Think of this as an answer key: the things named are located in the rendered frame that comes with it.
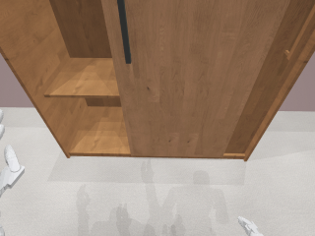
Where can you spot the handle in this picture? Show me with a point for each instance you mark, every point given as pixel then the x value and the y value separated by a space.
pixel 124 30
pixel 302 35

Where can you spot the robot right hand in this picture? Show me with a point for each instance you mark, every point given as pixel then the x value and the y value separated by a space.
pixel 250 228

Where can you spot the robot left hand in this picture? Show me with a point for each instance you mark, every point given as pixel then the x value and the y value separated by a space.
pixel 14 171

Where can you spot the wardrobe door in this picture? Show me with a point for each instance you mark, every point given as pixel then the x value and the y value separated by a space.
pixel 272 75
pixel 193 66

